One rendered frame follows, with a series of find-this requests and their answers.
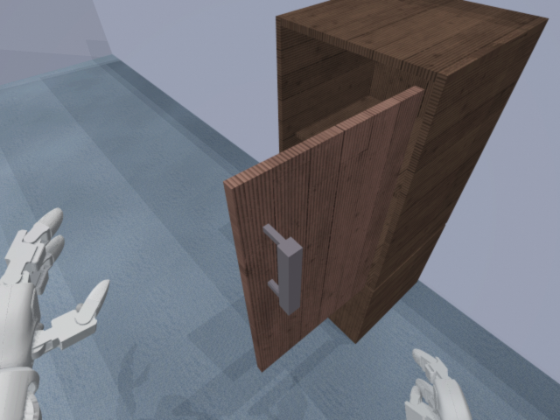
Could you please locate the left robot forearm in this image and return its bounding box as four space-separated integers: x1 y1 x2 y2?
0 367 42 420

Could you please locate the robot left hand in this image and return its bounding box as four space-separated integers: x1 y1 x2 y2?
0 208 110 369

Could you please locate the robot right hand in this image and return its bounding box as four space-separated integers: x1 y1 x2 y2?
405 348 473 420

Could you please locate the handle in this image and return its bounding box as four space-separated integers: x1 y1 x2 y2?
262 224 303 316

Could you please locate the cupboard door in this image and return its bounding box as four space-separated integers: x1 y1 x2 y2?
223 86 424 372

